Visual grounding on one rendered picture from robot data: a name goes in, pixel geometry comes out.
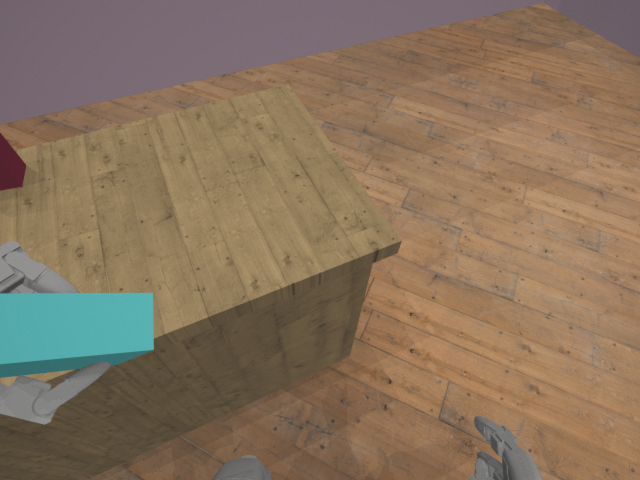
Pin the table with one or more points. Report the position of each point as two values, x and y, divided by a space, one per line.
255 238

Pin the right robot hand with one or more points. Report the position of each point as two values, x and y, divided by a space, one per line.
516 463

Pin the left robot hand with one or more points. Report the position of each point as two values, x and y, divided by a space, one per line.
27 398

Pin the sponge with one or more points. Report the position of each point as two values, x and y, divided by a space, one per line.
50 332

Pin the robot left thigh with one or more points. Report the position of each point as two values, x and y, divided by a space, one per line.
243 469

